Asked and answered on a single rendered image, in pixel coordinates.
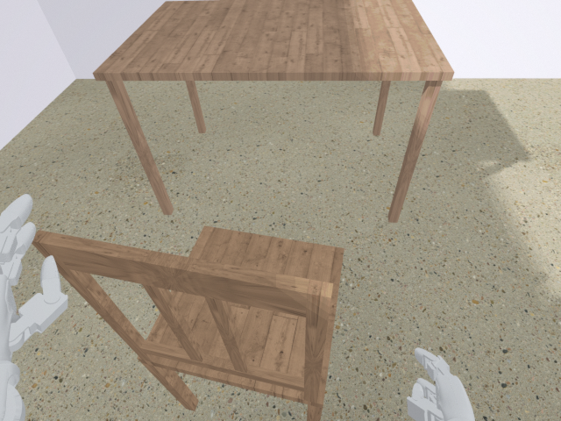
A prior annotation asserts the right robot hand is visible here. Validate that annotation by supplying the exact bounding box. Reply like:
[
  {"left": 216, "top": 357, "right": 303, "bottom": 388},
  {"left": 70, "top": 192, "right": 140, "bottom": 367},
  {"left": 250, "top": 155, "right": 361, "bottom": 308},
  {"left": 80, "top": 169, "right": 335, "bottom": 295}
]
[{"left": 407, "top": 347, "right": 475, "bottom": 421}]

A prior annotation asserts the chair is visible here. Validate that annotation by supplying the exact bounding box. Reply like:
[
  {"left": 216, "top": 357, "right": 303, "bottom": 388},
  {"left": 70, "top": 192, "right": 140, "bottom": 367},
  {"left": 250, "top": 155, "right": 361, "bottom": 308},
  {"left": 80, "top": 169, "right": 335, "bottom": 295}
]
[{"left": 32, "top": 225, "right": 344, "bottom": 421}]

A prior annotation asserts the table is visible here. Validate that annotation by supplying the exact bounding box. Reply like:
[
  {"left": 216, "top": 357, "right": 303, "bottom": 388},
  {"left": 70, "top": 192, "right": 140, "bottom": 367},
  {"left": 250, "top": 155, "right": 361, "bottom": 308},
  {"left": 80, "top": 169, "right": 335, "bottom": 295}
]
[{"left": 93, "top": 0, "right": 454, "bottom": 223}]

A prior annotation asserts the left robot hand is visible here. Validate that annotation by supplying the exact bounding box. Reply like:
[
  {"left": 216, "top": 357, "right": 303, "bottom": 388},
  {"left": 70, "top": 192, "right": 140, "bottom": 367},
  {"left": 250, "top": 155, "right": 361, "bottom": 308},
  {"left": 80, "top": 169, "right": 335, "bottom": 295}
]
[{"left": 0, "top": 194, "right": 67, "bottom": 362}]

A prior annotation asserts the left robot forearm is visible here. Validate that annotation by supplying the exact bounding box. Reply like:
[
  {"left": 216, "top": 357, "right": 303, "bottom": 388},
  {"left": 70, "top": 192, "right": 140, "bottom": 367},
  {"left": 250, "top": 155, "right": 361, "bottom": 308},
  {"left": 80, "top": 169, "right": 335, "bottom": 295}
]
[{"left": 0, "top": 360, "right": 25, "bottom": 421}]

